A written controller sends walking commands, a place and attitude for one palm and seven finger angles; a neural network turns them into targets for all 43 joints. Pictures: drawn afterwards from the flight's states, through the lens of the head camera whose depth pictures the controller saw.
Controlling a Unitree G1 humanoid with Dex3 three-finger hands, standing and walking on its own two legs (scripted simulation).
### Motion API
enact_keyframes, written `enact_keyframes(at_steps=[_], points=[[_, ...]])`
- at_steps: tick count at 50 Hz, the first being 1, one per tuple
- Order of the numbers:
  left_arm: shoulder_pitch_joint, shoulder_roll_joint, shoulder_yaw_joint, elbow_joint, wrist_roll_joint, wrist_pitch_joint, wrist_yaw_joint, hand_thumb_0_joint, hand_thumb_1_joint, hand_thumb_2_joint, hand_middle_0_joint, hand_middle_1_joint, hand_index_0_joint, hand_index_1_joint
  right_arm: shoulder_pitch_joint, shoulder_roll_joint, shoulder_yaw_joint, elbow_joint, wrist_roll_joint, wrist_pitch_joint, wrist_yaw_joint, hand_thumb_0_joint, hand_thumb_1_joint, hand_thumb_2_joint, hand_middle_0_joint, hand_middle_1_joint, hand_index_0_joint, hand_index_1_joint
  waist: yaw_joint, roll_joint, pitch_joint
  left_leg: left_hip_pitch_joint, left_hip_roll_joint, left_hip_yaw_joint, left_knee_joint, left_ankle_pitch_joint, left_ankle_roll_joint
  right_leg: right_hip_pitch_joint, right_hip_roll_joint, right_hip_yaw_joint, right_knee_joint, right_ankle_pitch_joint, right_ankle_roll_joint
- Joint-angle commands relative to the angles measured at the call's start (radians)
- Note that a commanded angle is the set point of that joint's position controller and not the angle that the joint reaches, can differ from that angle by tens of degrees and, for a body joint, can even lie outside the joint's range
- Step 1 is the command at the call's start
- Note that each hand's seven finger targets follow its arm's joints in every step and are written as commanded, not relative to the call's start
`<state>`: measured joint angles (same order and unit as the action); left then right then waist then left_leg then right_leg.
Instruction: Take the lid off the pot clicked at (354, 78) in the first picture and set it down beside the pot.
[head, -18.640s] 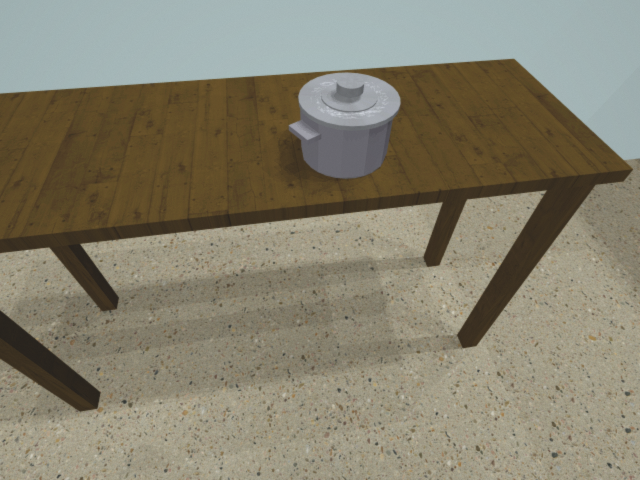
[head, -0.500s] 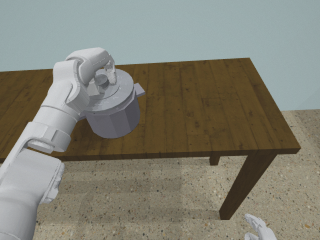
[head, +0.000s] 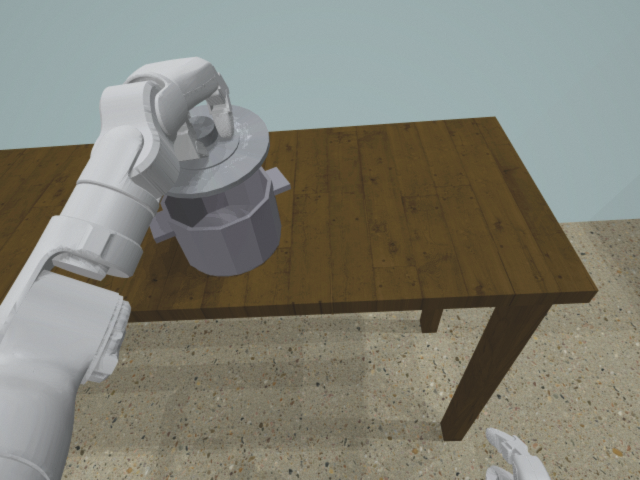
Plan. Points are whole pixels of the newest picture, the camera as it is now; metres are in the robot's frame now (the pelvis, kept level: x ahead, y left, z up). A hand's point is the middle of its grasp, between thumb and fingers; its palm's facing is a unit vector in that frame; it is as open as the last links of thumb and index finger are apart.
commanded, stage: lift the lid straight up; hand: left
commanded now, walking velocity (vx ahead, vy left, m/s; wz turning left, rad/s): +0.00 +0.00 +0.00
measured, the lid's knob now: (198, 132) +0.48 +0.15 +0.22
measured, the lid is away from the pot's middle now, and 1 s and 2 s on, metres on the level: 0.00 0.02 0.12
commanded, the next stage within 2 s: move the lid sideways beside the pot in 1.12 s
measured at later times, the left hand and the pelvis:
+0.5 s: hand (169, 101) +0.45 +0.16 +0.28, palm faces -0.14 -0.06 -0.99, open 6.7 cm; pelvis +0.00 +0.00 +0.00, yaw +0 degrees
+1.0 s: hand (163, 57) +0.46 +0.15 +0.32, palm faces -0.07 -0.07 -1.00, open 6.7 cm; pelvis +0.01 +0.00 +0.00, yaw +0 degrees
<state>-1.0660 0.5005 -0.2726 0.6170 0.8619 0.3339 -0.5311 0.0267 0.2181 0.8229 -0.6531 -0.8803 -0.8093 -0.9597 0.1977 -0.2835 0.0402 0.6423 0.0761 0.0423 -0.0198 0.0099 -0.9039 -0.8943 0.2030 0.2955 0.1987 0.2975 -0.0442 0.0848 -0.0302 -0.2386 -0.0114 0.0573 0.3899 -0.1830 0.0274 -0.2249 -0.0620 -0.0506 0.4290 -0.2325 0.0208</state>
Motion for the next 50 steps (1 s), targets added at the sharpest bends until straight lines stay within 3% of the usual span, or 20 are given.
enact_keyframes(at_steps=[1, 3, 5, 7, 9, 13, 14, 18, 19, 22, 24, 28, 33, 34, 38, 41, 43, 44, 46, 50], points=[[-0.642, 0.289, 0.143, -0.233, 0.042, -0.001, 0.056, 0.000, 0.643, 1.007, -0.854, -0.993, -0.976, -1.046, -0.103, -0.104, -0.043, -0.152, -0.002, -0.058, -0.008, 0.000, -0.900, -0.900, 0.200, 0.300, 0.200, 0.300, 0.015, -0.103, -0.421, 0.203, -0.033, -0.058, -0.009, 0.240, 0.046, 0.098, 0.064, 0.011, -0.016, 0.312, -0.058], [-0.592, 0.262, 0.129, -0.201, 0.020, 0.004, 0.054, 0.000, 0.643, 1.007, -0.854, -0.993, -0.976, -1.046, -0.099, -0.116, -0.046, -0.148, -0.001, -0.056, -0.005, 0.000, -0.900, -0.900, 0.200, 0.300, 0.200, 0.300, 0.010, -0.078, -0.398, 0.201, -0.032, -0.061, -0.005, 0.259, 0.046, 0.087, 0.063, 0.008, -0.025, 0.320, -0.062], [-0.598, 0.306, 0.160, -0.135, 0.046, 0.012, 0.049, 0.000, 0.643, 1.007, -0.854, -0.993, -0.976, -1.046, -0.089, -0.115, -0.044, -0.133, -0.002, -0.049, -0.011, 0.000, -0.900, -0.900, 0.200, 0.300, 0.200, 0.300, 0.011, -0.144, -0.353, 0.167, -0.030, -0.053, -0.014, 0.199, 0.047, 0.075, 0.068, 0.007, -0.032, 0.283, -0.057], [-0.644, 0.275, 0.125, -0.161, 0.040, 0.008, 0.043, 0.000, 0.643, 1.007, -0.854, -0.993, -0.976, -1.046, -0.101, -0.107, -0.041, -0.144, 0.003, -0.058, -0.013, 0.000, -0.900, -0.900, 0.200, 0.300, 0.200, 0.300, 0.010, -0.124, -0.353, 0.170, -0.034, -0.054, -0.018, 0.177, 0.048, 0.065, 0.065, 0.008, -0.031, 0.263, -0.056], [-0.639, 0.326, 0.161, -0.191, 0.043, 0.005, 0.046, 0.000, 0.643, 1.007, -0.854, -0.993, -0.976, -1.046, -0.101, -0.109, -0.040, -0.148, 0.000, -0.062, -0.011, 0.000, -0.900, -0.900, 0.200, 0.300, 0.200, 0.300, 0.020, -0.112, -0.412, 0.181, -0.034, -0.053, -0.014, 0.210, 0.047, 0.104, 0.063, 0.016, -0.022, 0.293, -0.056], [-0.631, 0.253, 0.094, -0.110, 0.023, 0.016, 0.034, 0.000, 0.643, 1.007, -0.854, -0.993, -0.976, -1.046, -0.093, -0.122, -0.041, -0.135, 0.008, -0.054, -0.015, 0.000, -0.900, -0.900, 0.200, 0.300, 0.200, 0.300, -0.004, -0.100, -0.329, 0.162, -0.035, -0.054, -0.015, 0.164, 0.048, 0.049, 0.063, 0.006, -0.044, 0.254, -0.057], [-0.685, 0.301, 0.126, -0.138, 0.047, 0.013, 0.037, 0.000, 0.643, 1.007, -0.854, -0.993, -0.976, -1.046, -0.088, -0.113, -0.039, -0.133, 0.005, -0.058, -0.016, 0.000, -0.900, -0.900, 0.200, 0.300, 0.200, 0.300, 0.004, -0.113, -0.361, 0.169, -0.033, -0.055, -0.023, 0.168, 0.043, 0.066, 0.067, 0.009, -0.033, 0.250, -0.055], [-0.701, 0.266, 0.097, -0.154, 0.029, 0.013, 0.030, 0.000, 0.643, 1.007, -0.854, -0.993, -0.976, -1.046, -0.085, -0.120, -0.042, -0.135, 0.004, -0.069, -0.018, 0.000, -0.900, -0.900, 0.200, 0.300, 0.200, 0.300, -0.004, -0.073, -0.390, 0.201, -0.036, -0.061, -0.006, 0.223, 0.051, 0.070, 0.063, 0.011, -0.037, 0.301, -0.059], [-0.724, 0.332, 0.144, -0.159, 0.053, 0.014, 0.034, 0.000, 0.643, 1.007, -0.854, -0.993, -0.976, -1.046, -0.083, -0.112, -0.039, -0.133, 0.001, -0.071, -0.018, 0.000, -0.900, -0.900, 0.200, 0.300, 0.200, 0.300, 0.009, -0.096, -0.418, 0.192, -0.037, -0.059, -0.012, 0.211, 0.046, 0.095, 0.065, 0.016, -0.028, 0.293, -0.056], [-0.744, 0.297, 0.111, -0.096, 0.059, 0.022, 0.024, 0.000, 0.643, 1.007, -0.854, -0.993, -0.976, -1.046, -0.083, -0.113, -0.037, -0.123, 0.004, -0.070, -0.021, 0.000, -0.900, -0.900, 0.200, 0.300, 0.200, 0.300, -0.002, -0.104, -0.361, 0.176, -0.037, -0.058, -0.015, 0.189, 0.047, 0.058, 0.067, 0.008, -0.034, 0.272, -0.057], [-0.773, 0.297, 0.109, -0.191, 0.053, 0.012, 0.029, 0.000, 0.643, 1.007, -0.854, -0.993, -0.976, -1.046, -0.089, -0.108, -0.038, -0.138, 0.003, -0.079, -0.016, 0.000, -0.900, -0.900, 0.200, 0.300, 0.200, 0.300, 0.006, -0.067, -0.437, 0.216, -0.035, -0.063, -0.011, 0.237, 0.044, 0.086, 0.065, 0.015, -0.025, 0.297, -0.059], [-0.727, 0.253, 0.078, -0.070, 0.039, 0.029, 0.019, 0.000, 0.643, 1.007, -0.854, -0.993, -0.976, -1.046, -0.076, -0.125, -0.038, -0.120, 0.007, -0.066, -0.017, 0.000, -0.900, -0.900, 0.200, 0.300, 0.200, 0.300, -0.009, -0.102, -0.349, 0.171, -0.037, -0.062, -0.019, 0.205, 0.046, 0.055, 0.063, 0.003, -0.043, 0.283, -0.060], [-0.778, 0.287, 0.100, -0.094, 0.052, 0.030, 0.020, 0.000, 0.643, 1.007, -0.854, -0.993, -0.976, -1.046, -0.071, -0.124, -0.038, -0.124, 0.001, -0.076, -0.020, 0.000, -0.900, -0.900, 0.200, 0.300, 0.200, 0.300, -0.003, -0.079, -0.408, 0.201, -0.035, -0.063, -0.009, 0.250, 0.049, 0.075, 0.061, 0.009, -0.037, 0.312, -0.061], [-0.831, 0.338, 0.133, -0.144, 0.072, 0.027, 0.024, 0.000, 0.643, 1.007, -0.854, -0.993, -0.976, -1.046, -0.075, -0.114, -0.035, -0.127, 0.000, -0.080, -0.020, 0.000, -0.900, -0.900, 0.200, 0.300, 0.200, 0.300, 0.008, -0.096, -0.455, 0.208, -0.034, -0.062, -0.013, 0.266, 0.044, 0.103, 0.063, 0.016, -0.024, 0.324, -0.059], [-0.783, 0.245, 0.075, -0.127, 0.047, 0.043, 0.012, 0.000, 0.643, 1.007, -0.854, -0.993, -0.976, -1.046, -0.072, -0.120, -0.039, -0.128, 0.002, -0.083, -0.013, 0.000, -0.900, -0.900, 0.200, 0.300, 0.200, 0.300, 0.000, -0.065, -0.428, 0.234, -0.030, -0.071, 0.000, 0.330, 0.044, 0.063, 0.063, 0.006, -0.029, 0.337, -0.064], [-0.801, 0.337, 0.139, -0.064, 0.086, 0.055, 0.011, 0.000, 0.643, 1.007, -0.854, -0.993, -0.976, -1.046, -0.074, -0.119, -0.033, -0.121, 0.001, -0.074, -0.018, 0.000, -0.900, -0.900, 0.200, 0.300, 0.200, 0.300, 0.011, -0.141, -0.396, 0.171, -0.035, -0.056, -0.017, 0.267, 0.046, 0.082, 0.061, 0.008, -0.027, 0.324, -0.060], [-0.790, 0.262, 0.080, -0.060, 0.056, 0.058, 0.007, 0.000, 0.643, 1.007, -0.854, -0.993, -0.976, -1.046, -0.073, -0.127, -0.035, -0.120, 0.006, -0.066, -0.015, 0.000, -0.900, -0.900, 0.200, 0.300, 0.200, 0.300, -0.001, -0.117, -0.369, 0.179, -0.033, -0.057, -0.017, 0.271, 0.045, 0.059, 0.058, 0.002, -0.039, 0.321, -0.061], [-0.831, 0.332, 0.130, -0.111, 0.079, 0.055, 0.014, 0.000, 0.643, 1.007, -0.854, -0.993, -0.976, -1.046, -0.075, -0.119, -0.033, -0.129, 0.003, -0.071, -0.015, 0.000, -0.900, -0.900, 0.200, 0.300, 0.200, 0.300, 0.015, -0.123, -0.432, 0.190, -0.031, -0.057, -0.018, 0.295, 0.043, 0.096, 0.060, 0.011, -0.024, 0.334, -0.059], [-0.873, 0.325, 0.120, -0.147, 0.084, 0.059, 0.009, 0.000, 0.643, 1.007, -0.854, -0.993, -0.976, -1.046, -0.089, -0.110, -0.032, -0.141, 0.002, -0.080, -0.017, 0.000, -0.900, -0.900, 0.200, 0.300, 0.200, 0.300, 0.013, -0.108, -0.460, 0.208, -0.035, -0.056, -0.006, 0.321, 0.048, 0.106, 0.056, 0.014, -0.017, 0.361, -0.061], [-0.780, 0.305, 0.108, -0.016, 0.088, 0.080, -0.004, 0.000, 0.643, 1.007, -0.854, -0.993, -0.976, -1.046, -0.080, -0.125, -0.032, -0.124, 0.002, -0.055, -0.017, 0.000, -0.900, -0.900, 0.200, 0.300, 0.200, 0.300, 0.008, -0.173, -0.366, 0.149, -0.033, -0.048, -0.018, 0.261, 0.047, 0.077, 0.058, 0.004, -0.034, 0.331, -0.056]])
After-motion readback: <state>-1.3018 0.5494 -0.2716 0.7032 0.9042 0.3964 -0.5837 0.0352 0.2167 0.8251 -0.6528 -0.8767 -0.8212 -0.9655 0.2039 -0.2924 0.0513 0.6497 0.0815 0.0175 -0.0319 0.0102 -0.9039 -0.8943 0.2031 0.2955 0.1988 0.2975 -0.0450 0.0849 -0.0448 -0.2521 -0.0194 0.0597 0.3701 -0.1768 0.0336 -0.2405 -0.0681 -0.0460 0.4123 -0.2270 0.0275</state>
